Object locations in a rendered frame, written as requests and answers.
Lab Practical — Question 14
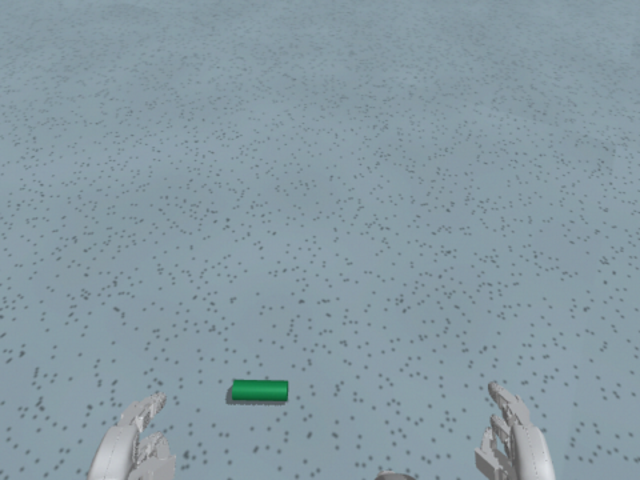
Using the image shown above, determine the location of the right robot hand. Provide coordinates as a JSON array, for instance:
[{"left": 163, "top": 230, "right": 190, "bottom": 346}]
[{"left": 475, "top": 382, "right": 556, "bottom": 480}]

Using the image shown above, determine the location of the left robot hand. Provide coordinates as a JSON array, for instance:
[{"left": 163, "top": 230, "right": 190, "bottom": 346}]
[{"left": 86, "top": 392, "right": 176, "bottom": 480}]

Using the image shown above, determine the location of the can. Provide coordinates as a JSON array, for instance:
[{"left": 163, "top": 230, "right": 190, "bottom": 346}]
[{"left": 232, "top": 380, "right": 288, "bottom": 401}]

